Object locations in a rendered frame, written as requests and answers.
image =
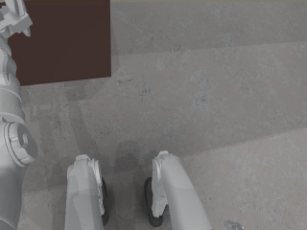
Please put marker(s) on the robot right hand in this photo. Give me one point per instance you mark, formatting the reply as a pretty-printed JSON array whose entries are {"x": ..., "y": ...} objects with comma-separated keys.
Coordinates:
[{"x": 231, "y": 225}]

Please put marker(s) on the robot left hand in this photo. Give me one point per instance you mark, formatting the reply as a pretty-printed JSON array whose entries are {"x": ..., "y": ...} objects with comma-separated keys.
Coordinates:
[{"x": 15, "y": 19}]

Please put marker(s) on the left robot forearm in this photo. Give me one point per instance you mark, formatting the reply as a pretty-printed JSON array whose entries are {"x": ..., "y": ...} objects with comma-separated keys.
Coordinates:
[{"x": 10, "y": 88}]

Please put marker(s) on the right robot thigh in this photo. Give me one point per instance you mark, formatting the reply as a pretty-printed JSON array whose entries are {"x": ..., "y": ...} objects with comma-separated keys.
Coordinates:
[{"x": 185, "y": 206}]

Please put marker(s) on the robot left upper arm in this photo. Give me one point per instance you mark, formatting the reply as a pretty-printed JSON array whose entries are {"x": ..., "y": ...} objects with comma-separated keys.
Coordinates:
[{"x": 17, "y": 150}]

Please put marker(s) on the cabinet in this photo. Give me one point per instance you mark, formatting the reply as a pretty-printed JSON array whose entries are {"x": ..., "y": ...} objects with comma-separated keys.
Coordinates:
[{"x": 68, "y": 42}]

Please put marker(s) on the right robot shin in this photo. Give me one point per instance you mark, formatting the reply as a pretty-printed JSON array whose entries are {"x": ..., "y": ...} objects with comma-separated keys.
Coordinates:
[{"x": 159, "y": 195}]

